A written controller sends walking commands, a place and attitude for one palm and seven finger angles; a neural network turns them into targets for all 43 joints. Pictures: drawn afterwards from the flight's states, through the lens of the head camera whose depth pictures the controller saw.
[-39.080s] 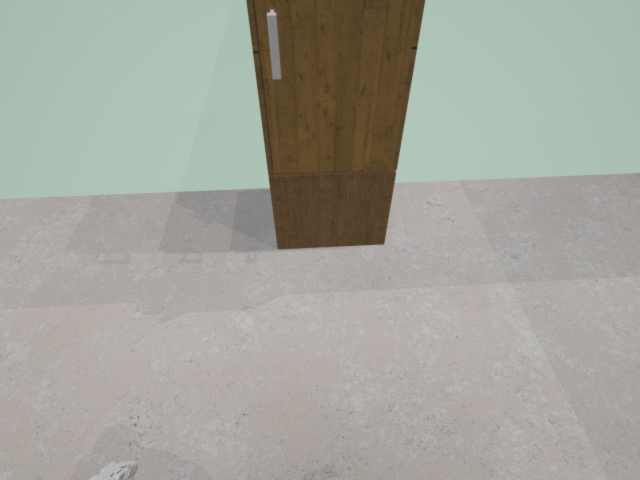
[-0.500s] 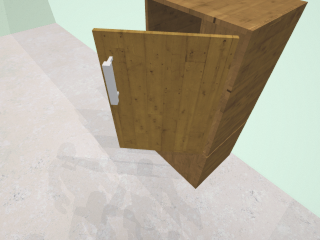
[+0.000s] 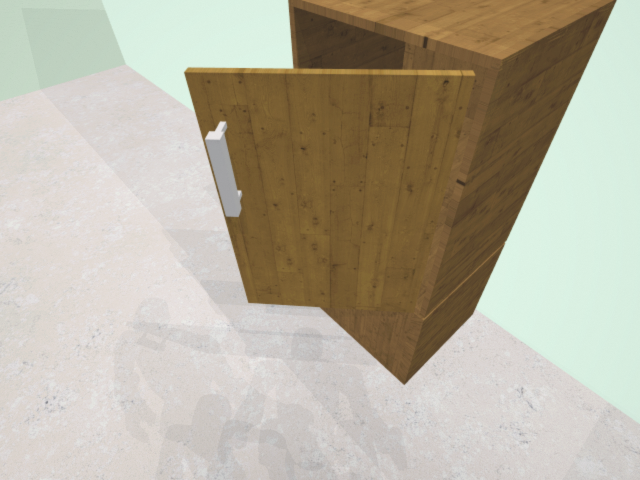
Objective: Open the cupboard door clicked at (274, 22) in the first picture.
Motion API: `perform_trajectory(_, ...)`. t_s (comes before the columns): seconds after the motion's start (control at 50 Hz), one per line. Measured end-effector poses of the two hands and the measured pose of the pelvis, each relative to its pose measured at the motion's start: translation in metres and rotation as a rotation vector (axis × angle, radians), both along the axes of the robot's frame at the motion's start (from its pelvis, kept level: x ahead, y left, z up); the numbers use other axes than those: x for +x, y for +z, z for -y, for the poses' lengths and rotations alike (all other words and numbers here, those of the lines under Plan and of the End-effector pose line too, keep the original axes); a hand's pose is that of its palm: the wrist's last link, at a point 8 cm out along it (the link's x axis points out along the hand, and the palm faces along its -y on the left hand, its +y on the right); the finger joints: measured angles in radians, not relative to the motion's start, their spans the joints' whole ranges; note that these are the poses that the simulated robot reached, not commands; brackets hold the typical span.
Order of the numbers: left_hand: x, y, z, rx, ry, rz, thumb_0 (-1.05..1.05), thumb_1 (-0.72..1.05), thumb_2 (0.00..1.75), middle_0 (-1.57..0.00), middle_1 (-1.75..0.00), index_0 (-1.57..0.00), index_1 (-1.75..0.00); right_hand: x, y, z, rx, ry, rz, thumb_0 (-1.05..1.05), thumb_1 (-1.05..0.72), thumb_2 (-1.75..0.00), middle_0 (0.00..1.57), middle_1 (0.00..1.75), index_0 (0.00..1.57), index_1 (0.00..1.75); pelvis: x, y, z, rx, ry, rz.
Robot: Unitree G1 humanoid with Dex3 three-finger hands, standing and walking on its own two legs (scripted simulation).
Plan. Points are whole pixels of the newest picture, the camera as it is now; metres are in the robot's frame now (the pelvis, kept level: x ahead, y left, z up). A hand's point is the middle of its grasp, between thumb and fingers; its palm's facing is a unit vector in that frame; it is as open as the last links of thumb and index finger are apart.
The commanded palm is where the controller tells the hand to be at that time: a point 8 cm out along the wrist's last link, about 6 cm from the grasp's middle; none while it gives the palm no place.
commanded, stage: come to a stop and stand still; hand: left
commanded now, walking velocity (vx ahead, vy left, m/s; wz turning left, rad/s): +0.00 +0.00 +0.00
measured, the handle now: (228, 170) +0.57 +0.19 +0.09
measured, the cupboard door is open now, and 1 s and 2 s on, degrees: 43 43 43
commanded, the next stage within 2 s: look again from close up in 0.38 s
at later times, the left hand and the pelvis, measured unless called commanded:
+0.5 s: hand out of the picture +0.02 +0.16 -0.17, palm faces +0.00 -0.98 -0.21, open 7.3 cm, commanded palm none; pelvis +0.00 -0.02 +0.00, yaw +0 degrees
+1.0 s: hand out of the picture -0.02 +0.15 -0.18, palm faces +0.04 -0.99 -0.15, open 7.4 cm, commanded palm none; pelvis -0.01 -0.01 +0.00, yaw -1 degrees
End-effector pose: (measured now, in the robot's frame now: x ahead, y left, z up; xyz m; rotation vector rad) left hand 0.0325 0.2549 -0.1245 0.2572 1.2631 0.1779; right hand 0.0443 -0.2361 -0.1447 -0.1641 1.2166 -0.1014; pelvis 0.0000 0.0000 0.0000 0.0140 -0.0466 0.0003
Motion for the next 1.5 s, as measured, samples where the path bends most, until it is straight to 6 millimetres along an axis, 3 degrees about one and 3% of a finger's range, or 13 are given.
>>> perform_trajectory(0.1, -0.001, -0.002, 0.013, -0.019, 0.003, -0.009, 0.00, 0.91, 0.90, -0.20, -0.30, -0.20, -0.30, -0.016, -0.004, -0.004, 0.020, -0.014, -0.050, 0.01, -0.91, -0.90, 0.21, 0.30, 0.21, 0.30, 0.000, 0.001, 0.005, 0.001, -0.001, -0.005)
perform_trajectory(0.36, -0.005, -0.014, 0.040, -0.075, 0.013, -0.039, 0.00, 0.92, 0.90, -0.20, -0.30, -0.20, -0.30, -0.053, 0.001, 0.007, -0.010, -0.068, -0.154, 0.01, -0.91, -0.90, 0.20, 0.30, 0.20, 0.30, 0.001, 0.002, 0.014, -0.002, -0.006, -0.006)
perform_trajectory(0.88, -0.053, -0.021, 0.055, -0.125, 0.068, -0.115, 0.00, 0.91, 0.90, -0.20, -0.30, -0.20, -0.30, -0.075, 0.000, -0.025, 0.041, -0.086, -0.188, 0.00, -0.91, -0.90, 0.20, 0.30, 0.20, 0.30, -0.008, 0.004, 0.010, -0.006, -0.008, 0.002)
perform_trajectory(1.1, -0.064, -0.024, 0.059, -0.149, 0.078, -0.135, 0.00, 0.91, 0.90, -0.20, -0.30, -0.20, -0.30, -0.088, 0.001, -0.035, 0.042, -0.101, -0.208, 0.00, -0.91, -0.90, 0.20, 0.30, 0.20, 0.30, -0.012, 0.003, 0.005, -0.006, -0.011, -0.002)
perform_trajectory(1.3, -0.069, -0.024, 0.038, -0.091, 0.043, -0.106, 0.00, 0.91, 0.90, -0.20, -0.30, -0.20, -0.30, -0.072, -0.012, -0.032, 0.042, -0.099, -0.079, 0.01, -0.91, -0.90, 0.20, 0.30, 0.20, 0.30, -0.021, -0.006, -0.004, -0.003, -0.015, 0.015)
perform_trajectory(1.5, -0.065, -0.015, 0.032, -0.056, 0.048, -0.048, 0.00, 0.91, 0.90, -0.19, -0.30, -0.20, -0.30, -0.064, -0.009, -0.012, 0.029, -0.084, -0.039, 0.01, -0.91, -0.90, 0.20, 0.30, 0.20, 0.30, -0.025, -0.005, 0.003, 0.009, -0.019, 0.001)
